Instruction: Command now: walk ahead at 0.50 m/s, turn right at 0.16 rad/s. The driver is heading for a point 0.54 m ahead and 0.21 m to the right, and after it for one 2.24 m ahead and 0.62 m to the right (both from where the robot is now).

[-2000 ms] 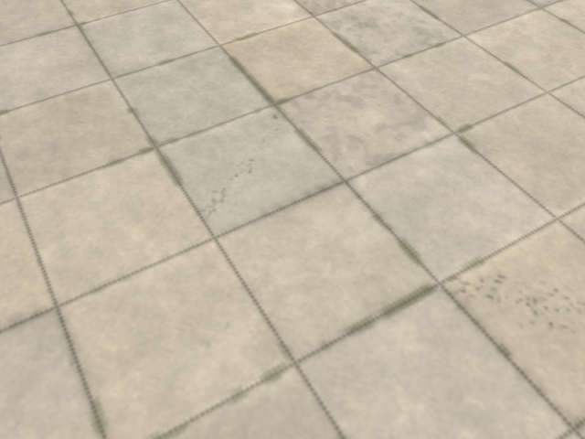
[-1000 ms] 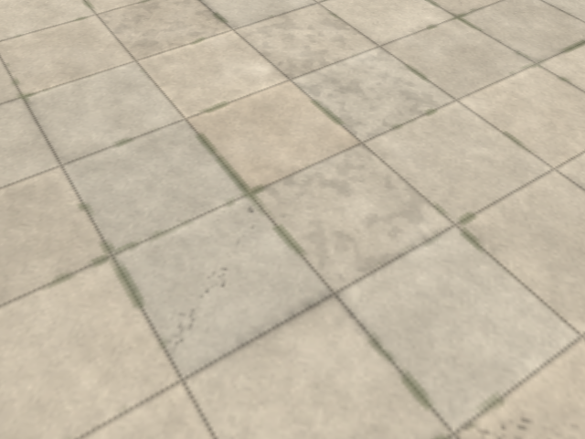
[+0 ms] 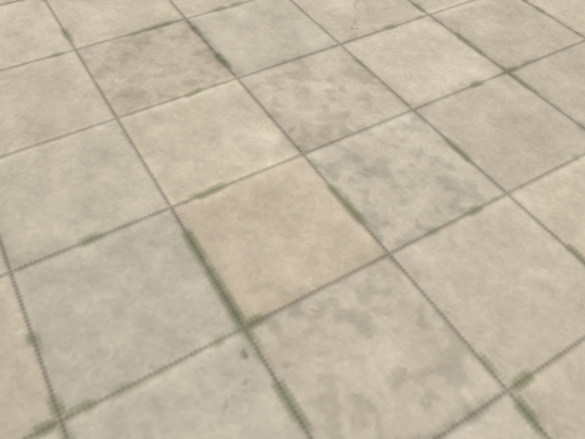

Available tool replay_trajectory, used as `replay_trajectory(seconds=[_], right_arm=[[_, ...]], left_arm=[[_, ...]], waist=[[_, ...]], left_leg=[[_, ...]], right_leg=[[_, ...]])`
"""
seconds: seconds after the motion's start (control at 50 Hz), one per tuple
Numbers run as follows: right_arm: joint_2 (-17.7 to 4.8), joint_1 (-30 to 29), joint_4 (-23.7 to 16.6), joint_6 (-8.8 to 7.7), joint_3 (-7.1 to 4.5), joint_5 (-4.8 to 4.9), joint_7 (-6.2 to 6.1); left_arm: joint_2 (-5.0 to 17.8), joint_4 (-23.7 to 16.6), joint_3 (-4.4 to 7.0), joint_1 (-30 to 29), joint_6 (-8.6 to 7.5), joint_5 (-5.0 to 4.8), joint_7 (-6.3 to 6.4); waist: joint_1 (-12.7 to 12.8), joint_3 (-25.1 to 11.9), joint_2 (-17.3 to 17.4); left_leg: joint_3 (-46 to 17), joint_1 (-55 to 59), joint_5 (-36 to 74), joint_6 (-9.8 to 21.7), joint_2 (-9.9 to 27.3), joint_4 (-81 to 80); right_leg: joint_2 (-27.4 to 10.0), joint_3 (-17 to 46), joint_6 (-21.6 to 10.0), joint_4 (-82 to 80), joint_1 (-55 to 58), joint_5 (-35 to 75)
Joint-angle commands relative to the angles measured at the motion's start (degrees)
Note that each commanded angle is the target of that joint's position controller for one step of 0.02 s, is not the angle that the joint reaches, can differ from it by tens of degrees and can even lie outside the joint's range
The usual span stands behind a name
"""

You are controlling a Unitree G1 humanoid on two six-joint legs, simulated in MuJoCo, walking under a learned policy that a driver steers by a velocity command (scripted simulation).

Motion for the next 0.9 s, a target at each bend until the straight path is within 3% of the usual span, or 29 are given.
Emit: replay_trajectory(seconds=[0.02, 0.06, 0.12, 0.22, 0.28, 0.34, 0.4, 0.42, 0.44, 0.46, 0.48, 0.5, 0.52, 0.54, 0.56, 0.58, 0.64, 0.7, 0.78, 0.84, 0.88, 0.9], right_arm=[[-3.9, 1.4, -1.2, -1.08, -0.75, -0.83, 0.06], [-5.4, 3.1, 0.2, -1.46, -1.17, -1.02, -0.47], [-6.6, 5.3, 1.4, -1.39, -1.52, -1.22, -1.59], [-7.3, 6.7, 2.0, -1.00, -1.30, -0.85, -2.82], [-7.8, 10.3, 3.4, -0.11, -1.50, -0.47, -3.18], [-8.8, 11.6, 3.9, 1.35, -1.93, 0.06, -3.38], [-11.2, 8.9, 2.4, 2.46, -2.63, 0.43, -4.00], [-11.9, 7.8, 1.9, 2.86, -2.83, 0.44, -4.22], [-12.0, 6.5, 1.3, 2.94, -2.71, 0.74, -4.27], [-10.0, 6.9, -0.7, 2.15, -1.96, -0.33, -4.13], [-2.5, 11.5, -3.4, -0.06, 0.34, -0.94, -2.91], [-7.9, 6.1, -4.2, -2.44, -0.77, 0.94, -1.85], [-8.6, 2.4, -5.8, -2.92, -0.94, 2.32, -1.75], [-8.1, 1.8, -5.3, -2.63, -1.07, 1.50, -2.24], [-9.0, 1.5, -5.1, -1.76, -1.79, 0.23, -2.88], [-9.0, 2.2, -5.5, -0.68, -2.08, -0.05, -2.99], [-6.3, 3.0, -6.9, 1.30, -1.71, -0.82, -3.59], [-5.7, -0.9, -8.6, 1.97, -1.31, -0.95, -3.94], [-6.2, -7.1, -10.9, 2.52, -1.11, -0.34, -3.26], [-7.1, -9.7, -12.3, 2.22, -1.29, 0.16, -2.40], [-8.5, -8.2, -12.4, 1.18, -1.99, 0.33, -1.97], [-8.8, -5.4, -11.7, 0.43, -2.32, 0.31, -1.90]], left_arm=[[3.2, -2.5, 1.47, 2.8, 0.74, -0.27, 0.52], [2.7, -2.9, 1.71, 1.9, 1.81, -0.34, 0.77], [3.2, -4.7, 2.22, -3.0, 2.06, 0.18, 0.75], [1.8, -7.5, 1.70, -10.8, 1.55, 0.59, -0.74], [0.7, -10.2, 0.99, -16.0, 1.59, 0.64, -1.79], [0.7, -13.3, 0.78, -19.3, 1.63, 0.46, -3.03], [3.2, -14.6, 1.97, -15.4, 1.90, 0.35, -3.92], [5.2, -13.7, 3.07, -9.6, 2.02, 0.19, -3.95], [8.7, -11.6, 4.94, -0.3, 2.08, 0.12, -3.39], [14.7, -10.3, 6.71, 7.0, 2.55, 0.69, -1.87], [18.3, -12.8, 6.68, 2.6, 2.11, 1.43, -1.64], [13.6, -12.9, 5.35, 4.3, 2.00, 1.88, -1.72], [10.3, -13.6, 4.45, 0.8, 1.63, 1.93, -1.58], [8.7, -14.2, 4.08, -3.0, 1.45, 1.05, -1.74], [6.9, -15.1, 3.52, -6.0, 1.60, 0.56, -1.47], [6.5, -15.9, 3.17, -7.3, 1.86, 1.07, -1.21], [9.7, -16.4, 4.02, -6.7, 1.99, 1.74, -0.53], [10.7, -16.8, 4.35, -6.0, 3.33, 0.74, 0.60], [10.4, -17.3, 4.22, -4.8, 5.29, 0.47, 1.78], [10.1, -17.7, 4.07, -4.7, 5.64, 0.62, 1.70], [9.8, -18.1, 3.83, -5.0, 5.26, 0.78, 1.52], [9.1, -18.5, 3.52, -5.9, 5.03, 0.68, 1.52]], waist=[[0.5, -3.7, 6.4], [0.9, -1.6, 6.0], [-0.1, 0.2, 4.5], [-2.3, 1.9, 4.1], [-4.4, 3.9, 3.2], [-4.7, 4.6, 3.4], [-0.8, 0.1, 7.0], [2.7, -3.2, 7.8], [7.7, -8.0, 6.5], [9.3, -13.5, -2.7], [2.1, -20.2, -14.2], [6.1, -23.3, -6.5], [5.0, -16.7, -3.8], [2.3, -10.4, 2.8], [0.6, -7.8, 3.8], [-1.0, -6.4, 3.2], [-2.6, -6.5, 0.7], [-1.5, -8.7, -2.0], [0.9, -9.3, -4.3], [1.5, -8.2, -5.2], [0.4, -6.7, -6.7], [-1.5, -6.4, -7.1]], left_leg=[[-15.3, 9.9, 3.2, 8.2, 15.2, -17.7], [-10.7, 8.2, 6.9, 8.3, 14.9, -19.6], [-6.5, 11.2, 11.4, 7.6, 15.0, -20.3], [0.9, 14.3, 13.6, 5.1, 14.0, -21.2], [2.9, 21.2, 16.4, 4.9, 16.0, -19.6], [4.5, 27.7, 23.4, 4.6, 18.3, -15.3], [7.4, 28.2, 49.9, 2.8, 18.3, -4.6], [8.1, 26.8, 56.3, 2.1, 17.7, 3.9], [9.1, 21.1, 52.4, 0.2, 15.3, 16.5], [9.1, 5.4, 27.8, -2.7, 11.2, 36.2], [0.1, -17.6, -24.8, -6.5, -3.3, 57.5], [-10.7, -21.5, -24.6, -5.0, 0.0, 60.1], [-10.2, -22.8, -20.9, -3.9, 2.8, 57.2], [-9.2, -21.3, -17.6, -4.1, 5.2, 51.2], [-8.4, -18.6, -15.7, -4.5, 6.8, 46.6], [-8.3, -15.0, -14.6, -4.9, 7.2, 44.6], [-6.9, -12.2, -10.4, -7.1, 5.4, 34.7], [-6.7, -11.0, -2.4, -8.3, 3.1, 23.7], [-7.9, -9.9, 3.6, -8.4, 1.0, 14.2], [-9.6, -9.0, 0.3, -7.5, 0.6, 8.6], [-9.5, -5.1, -2.8, -5.9, 0.3, 4.0], [-8.7, -0.3, -0.5, -4.6, 0.4, -0.4]], right_leg=[[-6.1, 3.4, -0.6, 0.1, -9.6, 6.3], [-5.9, 4.1, -0.1, -2.0, -11.7, 9.4], [-4.9, 6.3, 0.7, -8.8, -18.3, 17.4], [-3.4, 2.0, 0.8, -23.3, -17.6, 28.5], [-3.2, -0.2, 0.2, -28.2, -20.6, 27.0], [-2.3, -3.3, -1.0, -30.7, -22.3, 20.2], [2.6, -8.8, -3.9, -31.1, -10.9, 11.7], [5.0, -9.8, -5.5, -31.7, -2.9, 10.2], [6.8, -8.7, -7.8, -36.7, 11.1, 14.3], [-3.6, 7.8, -11.8, -38.0, 28.3, 20.9], [-18.8, 42.0, -24.9, -45.8, 45.0, 28.7], [-18.0, 39.5, -23.4, -47.6, 45.0, 36.4], [-15.5, 28.2, -20.2, -45.8, 38.7, 43.9], [-12.1, 20.5, -17.1, -46.4, 29.0, 46.0], [-9.9, 16.6, -15.0, -47.6, 22.1, 45.1], [-8.6, 14.9, -14.6, -49.0, 16.3, 46.2], [-6.1, 11.3, -14.3, -49.3, 10.1, 54.2], [-3.6, 9.6, -11.7, -47.1, 9.7, 52.3], [-3.3, 13.5, -8.6, -44.6, 11.1, 41.8], [-4.6, 20.4, -9.1, -44.6, 12.2, 22.7], [-4.3, 24.5, -8.9, -43.6, 11.7, 13.9], [-3.0, 24.8, -8.0, -41.6, 10.2, 11.5]])
Velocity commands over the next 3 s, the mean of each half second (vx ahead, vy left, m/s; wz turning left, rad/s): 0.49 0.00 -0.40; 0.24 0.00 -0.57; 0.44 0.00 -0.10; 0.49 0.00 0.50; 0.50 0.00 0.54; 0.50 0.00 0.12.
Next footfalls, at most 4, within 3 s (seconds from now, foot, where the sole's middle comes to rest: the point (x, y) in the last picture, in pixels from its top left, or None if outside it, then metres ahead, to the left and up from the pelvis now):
0.46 right None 0.39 -0.17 -0.77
0.92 left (318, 383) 0.60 -0.05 -0.77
1.38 right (462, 394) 0.58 -0.38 -0.77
1.88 left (401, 257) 0.97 -0.29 -0.77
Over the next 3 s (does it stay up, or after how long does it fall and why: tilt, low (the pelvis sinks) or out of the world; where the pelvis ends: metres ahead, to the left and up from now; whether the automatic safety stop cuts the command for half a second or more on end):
stays up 1.36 -0.35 0.00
